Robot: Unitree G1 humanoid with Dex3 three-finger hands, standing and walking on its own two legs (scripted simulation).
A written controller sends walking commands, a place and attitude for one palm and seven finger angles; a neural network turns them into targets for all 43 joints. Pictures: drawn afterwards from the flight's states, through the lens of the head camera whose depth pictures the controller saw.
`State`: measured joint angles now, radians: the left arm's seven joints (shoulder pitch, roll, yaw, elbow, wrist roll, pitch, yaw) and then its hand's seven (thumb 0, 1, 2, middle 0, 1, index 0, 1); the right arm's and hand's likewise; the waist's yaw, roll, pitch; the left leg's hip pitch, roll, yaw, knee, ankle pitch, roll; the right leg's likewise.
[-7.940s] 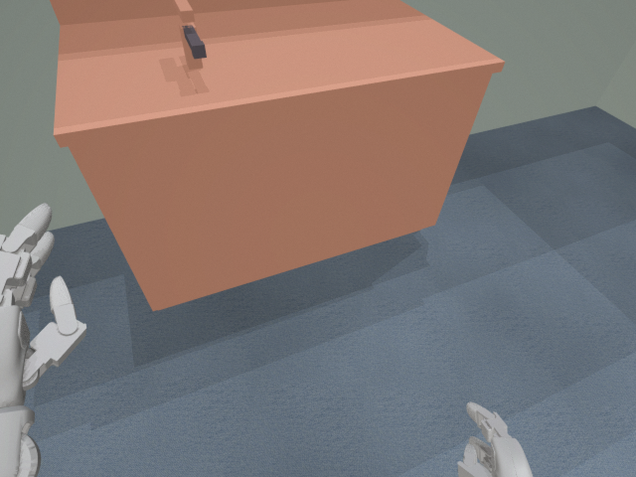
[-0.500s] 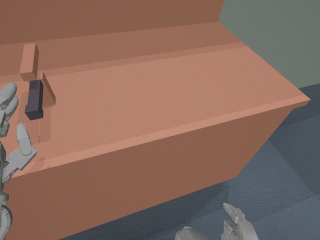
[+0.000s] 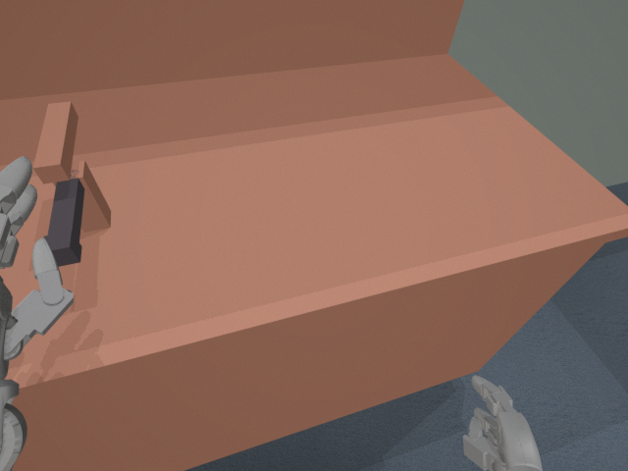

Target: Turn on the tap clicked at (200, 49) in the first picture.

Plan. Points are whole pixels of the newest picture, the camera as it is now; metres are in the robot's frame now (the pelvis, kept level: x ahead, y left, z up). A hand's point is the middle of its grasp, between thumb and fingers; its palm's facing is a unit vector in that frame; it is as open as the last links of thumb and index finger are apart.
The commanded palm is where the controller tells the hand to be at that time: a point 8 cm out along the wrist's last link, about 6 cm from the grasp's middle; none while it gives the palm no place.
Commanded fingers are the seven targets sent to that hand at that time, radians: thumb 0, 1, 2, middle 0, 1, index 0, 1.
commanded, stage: come to a stop and stand still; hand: left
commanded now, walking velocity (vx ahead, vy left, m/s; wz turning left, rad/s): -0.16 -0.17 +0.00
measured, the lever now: (62, 249) +0.30 +0.32 +0.12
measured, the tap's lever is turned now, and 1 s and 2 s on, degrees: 0 0 0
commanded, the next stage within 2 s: look again from close up in 1.34 s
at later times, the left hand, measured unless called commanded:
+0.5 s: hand (19, 225) +0.25 +0.28 +0.23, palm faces +0.51 -0.76 -0.41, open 7.5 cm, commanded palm +0.16 +0.28 +0.19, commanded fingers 0.00 0.90 0.90 -0.20 -0.30 -0.20 -0.30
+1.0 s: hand (17, 268) +0.24 +0.30 +0.19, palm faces +0.38 -0.85 -0.37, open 7.5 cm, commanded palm +0.18 +0.34 +0.19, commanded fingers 0.00 0.90 0.90 -0.20 -0.30 -0.20 -0.30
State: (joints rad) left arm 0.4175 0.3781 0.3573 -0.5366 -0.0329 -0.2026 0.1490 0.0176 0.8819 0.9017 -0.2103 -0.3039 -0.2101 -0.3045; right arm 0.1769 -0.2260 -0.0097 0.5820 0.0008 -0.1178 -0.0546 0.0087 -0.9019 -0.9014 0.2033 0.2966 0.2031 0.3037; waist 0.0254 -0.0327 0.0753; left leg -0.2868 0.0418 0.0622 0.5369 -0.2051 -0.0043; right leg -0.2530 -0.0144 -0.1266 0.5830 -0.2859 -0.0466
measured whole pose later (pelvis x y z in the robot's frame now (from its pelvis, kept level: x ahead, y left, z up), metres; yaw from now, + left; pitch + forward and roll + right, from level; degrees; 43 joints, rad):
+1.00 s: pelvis +0.02 +0.05 +0.01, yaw +2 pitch +1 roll -1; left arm 0.43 0.40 0.37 -0.55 -0.07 -0.26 0.11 0.02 0.89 0.90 -0.20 -0.30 -0.20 -0.30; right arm 0.14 -0.19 0.04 0.56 0.01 -0.16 0.01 0.01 -0.90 -0.90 0.21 0.30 0.21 0.30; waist 0.02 -0.03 0.07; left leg -0.30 -0.03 0.05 0.49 -0.20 0.06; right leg -0.22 -0.02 -0.05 0.46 -0.25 0.02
